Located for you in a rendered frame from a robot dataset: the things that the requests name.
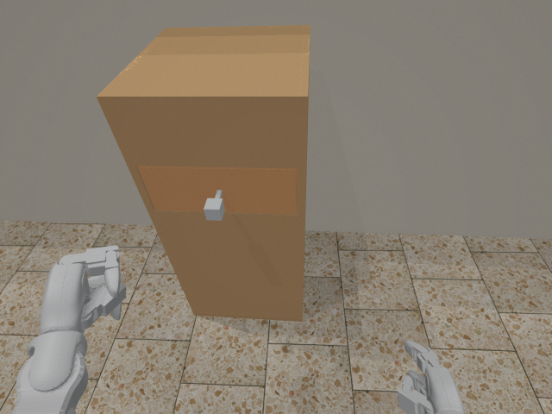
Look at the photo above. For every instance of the cabinet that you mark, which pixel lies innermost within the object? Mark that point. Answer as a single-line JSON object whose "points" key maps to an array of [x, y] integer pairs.
{"points": [[222, 97]]}

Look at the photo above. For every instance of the robot left forearm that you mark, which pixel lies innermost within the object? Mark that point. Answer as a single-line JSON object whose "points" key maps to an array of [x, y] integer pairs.
{"points": [[55, 377]]}

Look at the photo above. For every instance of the left robot hand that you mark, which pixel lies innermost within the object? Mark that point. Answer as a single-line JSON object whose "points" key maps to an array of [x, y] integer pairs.
{"points": [[68, 288]]}

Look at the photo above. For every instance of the handle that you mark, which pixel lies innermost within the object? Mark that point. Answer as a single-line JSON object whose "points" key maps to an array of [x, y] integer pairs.
{"points": [[214, 207]]}

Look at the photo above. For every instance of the drawer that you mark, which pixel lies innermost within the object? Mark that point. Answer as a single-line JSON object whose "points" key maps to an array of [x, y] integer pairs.
{"points": [[245, 189]]}

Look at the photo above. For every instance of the right robot hand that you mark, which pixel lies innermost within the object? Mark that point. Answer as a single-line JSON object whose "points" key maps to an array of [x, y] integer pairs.
{"points": [[436, 392]]}

